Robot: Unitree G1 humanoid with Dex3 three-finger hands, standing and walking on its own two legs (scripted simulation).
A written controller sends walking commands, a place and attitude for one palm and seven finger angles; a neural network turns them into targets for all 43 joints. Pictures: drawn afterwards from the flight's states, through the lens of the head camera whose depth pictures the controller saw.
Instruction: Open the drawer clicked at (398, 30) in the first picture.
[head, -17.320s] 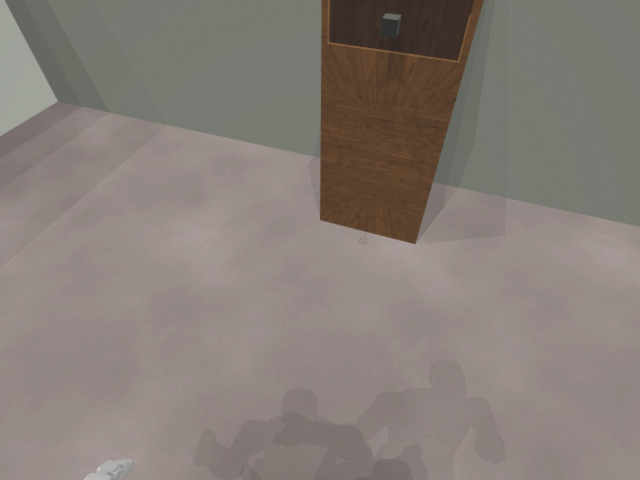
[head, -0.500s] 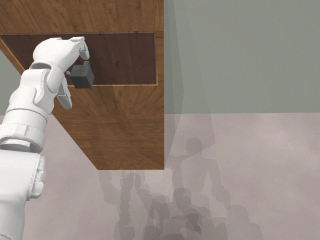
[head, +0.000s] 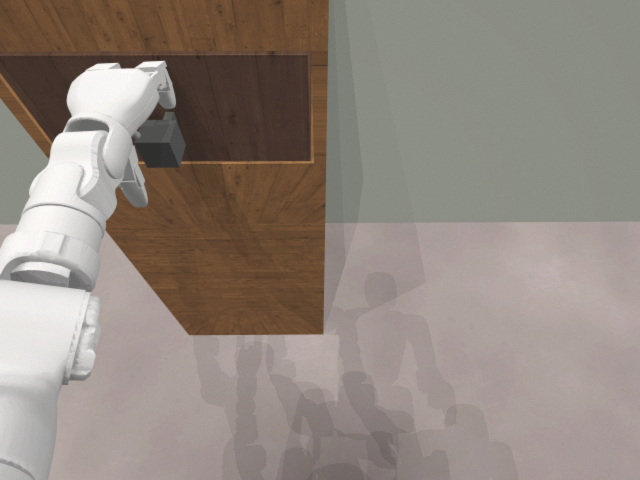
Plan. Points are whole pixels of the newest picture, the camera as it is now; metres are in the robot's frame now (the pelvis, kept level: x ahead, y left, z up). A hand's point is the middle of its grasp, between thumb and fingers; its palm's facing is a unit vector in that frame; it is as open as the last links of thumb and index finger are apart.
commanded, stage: lower the fingers behind the handle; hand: left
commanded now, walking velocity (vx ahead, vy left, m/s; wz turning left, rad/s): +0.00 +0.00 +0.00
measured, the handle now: (165, 133) +0.54 +0.20 +0.11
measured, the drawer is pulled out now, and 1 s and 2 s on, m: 0.00 0.00 0.00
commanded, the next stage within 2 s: lift the fingers back up to retry in 0.64 s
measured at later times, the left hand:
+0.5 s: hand (138, 145) +0.51 +0.22 +0.12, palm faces -0.02 -0.01 -1.00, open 13.6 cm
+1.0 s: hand (136, 143) +0.51 +0.22 +0.13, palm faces -0.02 -0.01 -1.00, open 13.6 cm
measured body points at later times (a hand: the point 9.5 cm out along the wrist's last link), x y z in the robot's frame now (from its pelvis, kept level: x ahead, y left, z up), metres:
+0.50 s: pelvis -0.02 +0.00 -0.01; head +0.07 +0.00 +0.43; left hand +0.50 +0.22 +0.18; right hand -0.02 -0.27 -0.14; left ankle -0.01 +0.10 -0.72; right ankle -0.02 -0.12 -0.72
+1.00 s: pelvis +0.00 +0.01 +0.00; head +0.08 +0.00 +0.44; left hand +0.50 +0.22 +0.18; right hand +0.03 -0.26 -0.14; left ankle -0.01 +0.10 -0.72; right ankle -0.02 -0.12 -0.72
